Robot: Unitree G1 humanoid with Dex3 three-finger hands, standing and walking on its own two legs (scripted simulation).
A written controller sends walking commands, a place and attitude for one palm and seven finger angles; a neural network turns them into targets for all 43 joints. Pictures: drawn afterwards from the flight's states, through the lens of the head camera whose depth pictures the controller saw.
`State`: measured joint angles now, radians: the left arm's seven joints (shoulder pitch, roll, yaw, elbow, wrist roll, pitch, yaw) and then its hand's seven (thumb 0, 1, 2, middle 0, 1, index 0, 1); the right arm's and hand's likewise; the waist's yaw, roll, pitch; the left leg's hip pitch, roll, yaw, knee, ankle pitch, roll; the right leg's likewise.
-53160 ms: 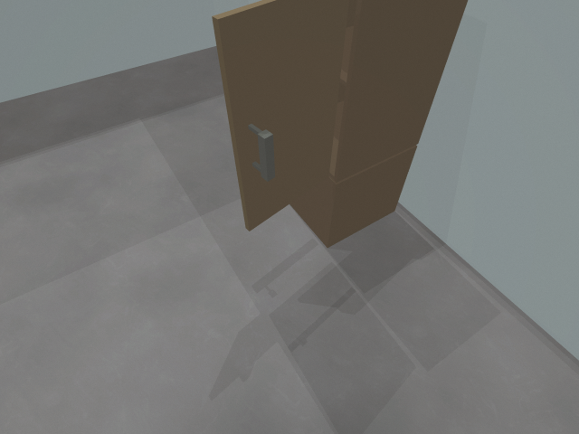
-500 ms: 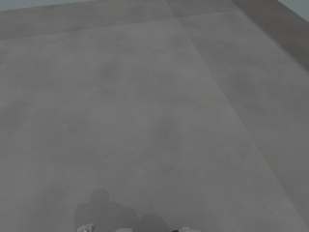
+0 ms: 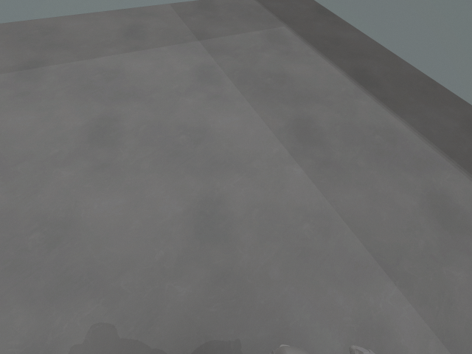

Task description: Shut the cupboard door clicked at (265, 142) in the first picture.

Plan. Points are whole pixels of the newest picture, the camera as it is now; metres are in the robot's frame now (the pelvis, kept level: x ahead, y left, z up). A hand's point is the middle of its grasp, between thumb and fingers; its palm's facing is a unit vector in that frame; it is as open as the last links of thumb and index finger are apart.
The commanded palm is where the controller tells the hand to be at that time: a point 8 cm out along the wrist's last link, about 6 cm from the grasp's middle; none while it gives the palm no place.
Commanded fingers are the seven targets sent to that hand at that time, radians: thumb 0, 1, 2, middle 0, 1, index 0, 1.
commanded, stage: turn to face it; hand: left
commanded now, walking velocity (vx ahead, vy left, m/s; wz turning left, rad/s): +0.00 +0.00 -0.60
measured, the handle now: out of the picture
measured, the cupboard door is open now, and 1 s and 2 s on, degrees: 48 48 48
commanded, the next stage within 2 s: none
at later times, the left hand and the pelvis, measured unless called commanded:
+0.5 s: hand (161, 334) +0.17 +0.16 -0.19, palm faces -0.27 -0.94 -0.20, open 7.4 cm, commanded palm none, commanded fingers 0.00 0.90 0.90 -0.20 -0.30 -0.20 -0.30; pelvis +0.03 +0.00 -0.02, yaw -18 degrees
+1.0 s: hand (210, 301) +0.24 +0.07 -0.16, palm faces -0.56 -0.78 -0.27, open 7.4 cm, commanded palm none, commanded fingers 0.00 0.90 0.90 -0.20 -0.30 -0.20 -0.30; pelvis +0.04 -0.04 -0.01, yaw -36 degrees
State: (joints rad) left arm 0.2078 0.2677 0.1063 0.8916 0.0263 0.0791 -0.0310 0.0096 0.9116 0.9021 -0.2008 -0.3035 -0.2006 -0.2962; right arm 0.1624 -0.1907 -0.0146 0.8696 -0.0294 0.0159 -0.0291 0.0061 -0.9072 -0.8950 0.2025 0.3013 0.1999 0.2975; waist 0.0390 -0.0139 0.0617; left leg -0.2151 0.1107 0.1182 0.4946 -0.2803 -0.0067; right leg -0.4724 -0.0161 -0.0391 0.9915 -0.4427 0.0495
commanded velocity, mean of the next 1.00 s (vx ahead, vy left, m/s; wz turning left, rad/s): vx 0.00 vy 0.00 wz -0.60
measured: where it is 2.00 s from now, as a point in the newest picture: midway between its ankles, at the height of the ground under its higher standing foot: outside the picture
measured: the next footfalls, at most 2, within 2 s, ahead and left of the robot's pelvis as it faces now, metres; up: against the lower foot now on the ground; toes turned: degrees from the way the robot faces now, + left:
right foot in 0.16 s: +0.03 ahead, -0.16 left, +0.00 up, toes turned -11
left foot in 0.48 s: +0.13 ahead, +0.09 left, +0.00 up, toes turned -14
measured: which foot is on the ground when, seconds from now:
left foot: down 0.00-0.16, up 0.18-0.46, down 0.48-0.84, up 0.86-1.00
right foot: up 0.00-0.14, down 0.16-0.48, up 0.50-0.82, down 0.84-1.00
